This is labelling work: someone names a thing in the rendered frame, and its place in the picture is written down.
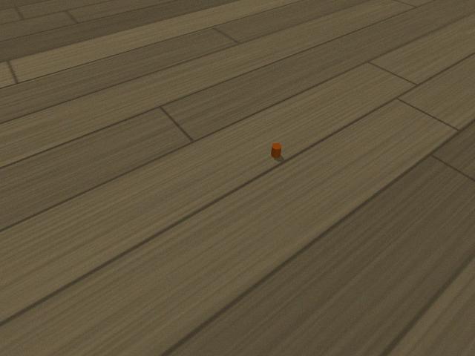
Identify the tin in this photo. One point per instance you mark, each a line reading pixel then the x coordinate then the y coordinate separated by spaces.
pixel 276 150

